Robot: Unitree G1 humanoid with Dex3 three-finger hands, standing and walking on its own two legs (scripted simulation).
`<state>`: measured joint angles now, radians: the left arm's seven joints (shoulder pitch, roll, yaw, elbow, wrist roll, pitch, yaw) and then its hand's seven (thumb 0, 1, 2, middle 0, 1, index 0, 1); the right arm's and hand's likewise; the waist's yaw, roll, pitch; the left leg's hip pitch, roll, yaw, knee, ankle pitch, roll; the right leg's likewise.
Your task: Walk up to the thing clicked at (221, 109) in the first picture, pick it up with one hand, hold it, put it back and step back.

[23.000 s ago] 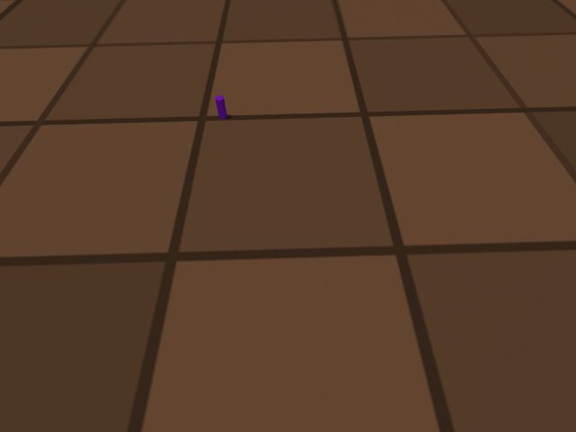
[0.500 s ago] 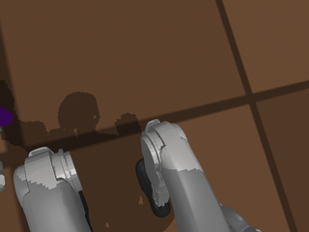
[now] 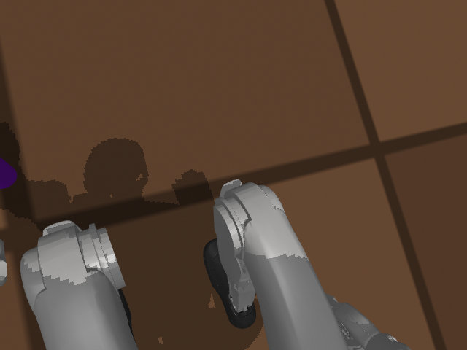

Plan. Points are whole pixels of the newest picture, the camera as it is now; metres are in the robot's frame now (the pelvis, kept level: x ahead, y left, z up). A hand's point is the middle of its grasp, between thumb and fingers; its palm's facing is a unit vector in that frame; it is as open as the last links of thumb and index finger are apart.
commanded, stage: close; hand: left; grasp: from above
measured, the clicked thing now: out of the picture +0.44 +0.31 -0.24
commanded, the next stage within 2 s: settle in 0.34 s
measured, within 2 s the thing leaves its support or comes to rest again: leaves its support in 0.80 s
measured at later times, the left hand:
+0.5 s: hand out of the picture +0.42 +0.32 -0.21, palm faces -0.43 -0.14 -0.89, open 8.5 cm
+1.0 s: hand out of the picture +0.43 +0.33 -0.15, palm faces -0.35 -0.10 -0.93, open 7.8 cm
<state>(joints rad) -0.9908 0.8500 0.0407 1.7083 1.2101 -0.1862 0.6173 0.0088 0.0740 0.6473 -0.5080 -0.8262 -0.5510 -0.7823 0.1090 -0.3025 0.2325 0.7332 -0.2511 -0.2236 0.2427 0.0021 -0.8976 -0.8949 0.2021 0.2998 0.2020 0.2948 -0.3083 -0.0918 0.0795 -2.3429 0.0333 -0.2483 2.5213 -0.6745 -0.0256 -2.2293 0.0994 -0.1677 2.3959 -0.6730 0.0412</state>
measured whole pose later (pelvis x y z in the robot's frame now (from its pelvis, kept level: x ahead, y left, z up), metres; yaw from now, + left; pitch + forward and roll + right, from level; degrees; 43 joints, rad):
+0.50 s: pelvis +0.00 +0.00 +0.00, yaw +0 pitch +27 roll -12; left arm -0.99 0.86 0.04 1.73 1.23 -0.22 0.61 0.00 0.20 0.51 -0.81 -0.68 -0.71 -0.64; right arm 0.13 -0.31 0.24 0.73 -0.25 -0.21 0.23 0.00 -0.90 -0.90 0.20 0.30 0.20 0.29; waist -0.31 -0.10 0.07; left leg -2.34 0.03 -0.25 2.52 -0.67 -0.02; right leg -2.22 0.10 -0.17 2.39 -0.67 0.04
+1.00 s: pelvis +0.01 +0.00 +0.02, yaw +2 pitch +32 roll -10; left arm -0.86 0.69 0.07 1.41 1.17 -0.09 0.50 0.06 0.28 0.49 -0.94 -0.70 -0.77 -0.61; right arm 0.15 -0.29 0.10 0.77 -0.17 -0.15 0.24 0.00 -0.93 -0.90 0.20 0.30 0.20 0.29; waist -0.23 -0.01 -0.05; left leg -2.34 0.03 -0.19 2.45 -0.68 -0.02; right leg -2.24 0.08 -0.13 2.36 -0.70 0.03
